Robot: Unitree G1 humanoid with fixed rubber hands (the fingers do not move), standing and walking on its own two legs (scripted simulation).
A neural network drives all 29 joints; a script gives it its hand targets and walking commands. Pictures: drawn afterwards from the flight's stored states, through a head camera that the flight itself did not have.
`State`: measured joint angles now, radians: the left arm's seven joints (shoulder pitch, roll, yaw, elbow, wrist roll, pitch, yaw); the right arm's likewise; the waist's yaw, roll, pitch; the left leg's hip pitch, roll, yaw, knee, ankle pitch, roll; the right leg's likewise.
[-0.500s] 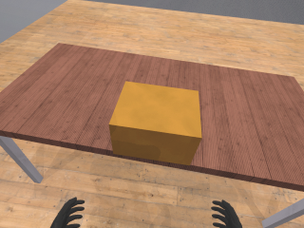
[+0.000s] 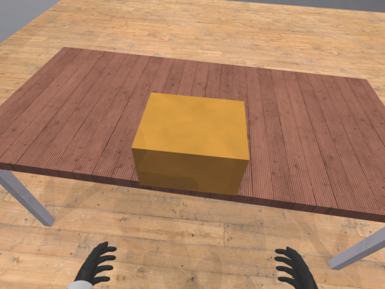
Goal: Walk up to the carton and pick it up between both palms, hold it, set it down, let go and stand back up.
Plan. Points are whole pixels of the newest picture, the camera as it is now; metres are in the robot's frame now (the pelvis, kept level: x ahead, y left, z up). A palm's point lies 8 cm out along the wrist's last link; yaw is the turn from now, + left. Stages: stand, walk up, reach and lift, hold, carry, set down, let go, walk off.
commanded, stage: let go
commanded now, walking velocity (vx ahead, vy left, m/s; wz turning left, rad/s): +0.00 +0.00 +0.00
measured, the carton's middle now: (192, 142) +0.53 +0.01 -0.06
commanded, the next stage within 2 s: stand in 0.18 s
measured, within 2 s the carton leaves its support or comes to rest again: neither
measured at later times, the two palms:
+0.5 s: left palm out of the picture +0.05 +0.26 -0.11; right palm out of the picture +0.04 -0.24 -0.13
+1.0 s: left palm out of the picture -0.04 +0.26 -0.14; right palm out of the picture -0.05 -0.17 -0.15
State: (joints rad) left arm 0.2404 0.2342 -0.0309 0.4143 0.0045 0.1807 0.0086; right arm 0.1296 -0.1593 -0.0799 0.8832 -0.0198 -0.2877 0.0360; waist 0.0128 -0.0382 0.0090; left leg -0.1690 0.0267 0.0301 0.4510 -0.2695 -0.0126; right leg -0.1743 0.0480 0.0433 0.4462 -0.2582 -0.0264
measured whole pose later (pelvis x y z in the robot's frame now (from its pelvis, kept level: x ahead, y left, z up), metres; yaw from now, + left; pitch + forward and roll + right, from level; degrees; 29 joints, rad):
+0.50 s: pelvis +0.00 +0.02 +0.00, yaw +0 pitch -1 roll -1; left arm 0.43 0.21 0.02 0.72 0.04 -0.02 0.01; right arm 0.31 -0.22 -0.07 0.99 -0.04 0.01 0.02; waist 0.01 0.01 -0.08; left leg -0.18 0.01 0.04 0.48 -0.29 0.02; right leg -0.17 0.03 0.05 0.45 -0.27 0.00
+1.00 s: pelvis -0.01 +0.05 +0.00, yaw -1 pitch -2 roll +0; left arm 0.45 0.12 -0.01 1.03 0.02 -0.01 0.05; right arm 0.36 -0.15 -0.04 1.15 -0.02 0.01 -0.01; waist -0.01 0.00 -0.06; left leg -0.14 -0.05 0.07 0.41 -0.24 0.07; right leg -0.15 -0.03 0.08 0.42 -0.23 0.06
